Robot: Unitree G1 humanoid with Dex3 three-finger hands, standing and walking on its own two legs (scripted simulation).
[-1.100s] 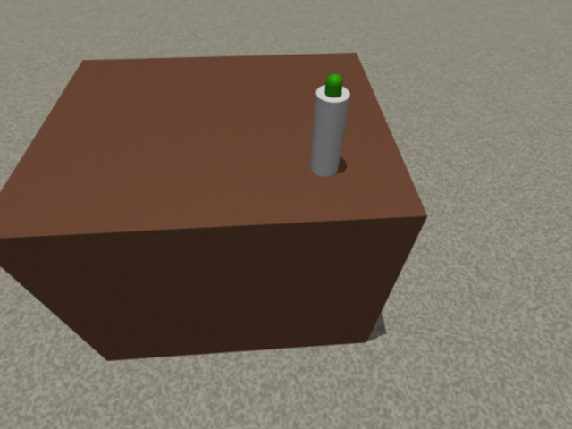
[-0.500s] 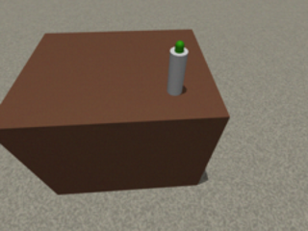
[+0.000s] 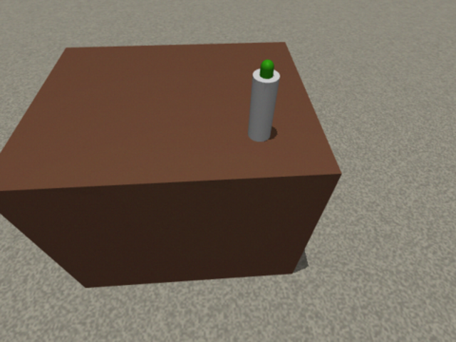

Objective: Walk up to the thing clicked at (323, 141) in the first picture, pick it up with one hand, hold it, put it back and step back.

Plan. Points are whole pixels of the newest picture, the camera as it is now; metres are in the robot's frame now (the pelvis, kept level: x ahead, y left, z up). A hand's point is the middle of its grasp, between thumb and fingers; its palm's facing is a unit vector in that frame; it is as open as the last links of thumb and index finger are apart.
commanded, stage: stand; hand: right
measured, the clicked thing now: (263, 101) +0.67 -0.09 +0.03
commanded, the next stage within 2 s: walk up in 0.02 s
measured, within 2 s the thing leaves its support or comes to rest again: neither
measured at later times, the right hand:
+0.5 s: hand out of the picture +0.15 -0.20 -0.15, palm faces -0.08 +0.91 -0.41, open 7.4 cm
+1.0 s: hand (328, 294) +0.25 -0.21 -0.17, palm faces -0.15 +0.91 -0.39, open 7.4 cm
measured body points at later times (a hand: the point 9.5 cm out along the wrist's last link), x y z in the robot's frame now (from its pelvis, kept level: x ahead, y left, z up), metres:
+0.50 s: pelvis +0.09 +0.07 -0.02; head +0.11 +0.09 +0.43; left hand +0.12 +0.40 -0.15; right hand +0.15 -0.25 -0.12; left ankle +0.11 +0.19 -0.75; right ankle +0.10 -0.07 -0.69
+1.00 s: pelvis +0.13 +0.04 -0.03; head +0.17 +0.05 +0.42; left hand +0.22 +0.35 -0.15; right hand +0.26 -0.26 -0.14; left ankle +0.11 +0.17 -0.75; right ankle +0.20 -0.07 -0.75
